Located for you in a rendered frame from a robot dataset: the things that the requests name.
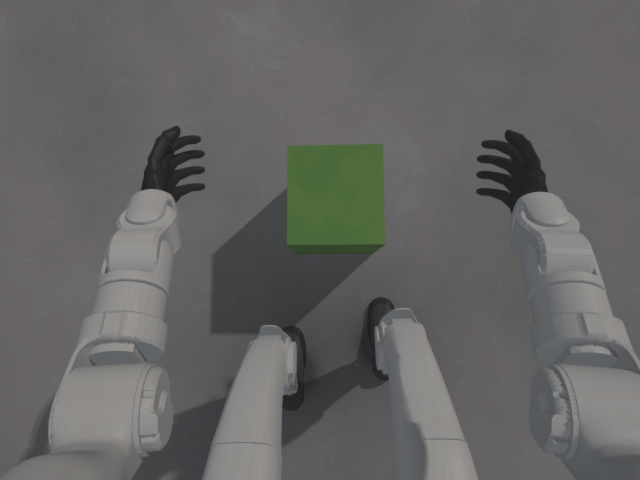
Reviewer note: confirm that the right robot foot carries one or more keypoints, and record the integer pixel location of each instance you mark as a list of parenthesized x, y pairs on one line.
[(377, 309)]

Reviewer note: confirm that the robot right shin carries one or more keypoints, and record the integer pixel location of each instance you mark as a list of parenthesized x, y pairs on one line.
[(400, 313)]

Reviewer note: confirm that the robot left hand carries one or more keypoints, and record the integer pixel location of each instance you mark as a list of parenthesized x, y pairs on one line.
[(159, 173)]

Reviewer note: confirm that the robot right hand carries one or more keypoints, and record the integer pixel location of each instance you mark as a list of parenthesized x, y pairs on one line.
[(524, 168)]

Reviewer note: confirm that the robot left upper arm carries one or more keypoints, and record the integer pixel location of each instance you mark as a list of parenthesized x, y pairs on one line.
[(107, 419)]

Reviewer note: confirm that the right robot forearm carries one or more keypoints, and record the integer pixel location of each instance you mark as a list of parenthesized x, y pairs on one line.
[(573, 321)]

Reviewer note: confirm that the robot right upper arm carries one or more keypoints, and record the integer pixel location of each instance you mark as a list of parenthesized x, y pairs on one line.
[(589, 417)]

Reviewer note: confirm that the left robot forearm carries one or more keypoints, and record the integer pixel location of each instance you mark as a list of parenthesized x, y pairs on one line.
[(126, 324)]

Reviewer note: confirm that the carton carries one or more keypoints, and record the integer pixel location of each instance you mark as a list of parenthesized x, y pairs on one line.
[(335, 199)]

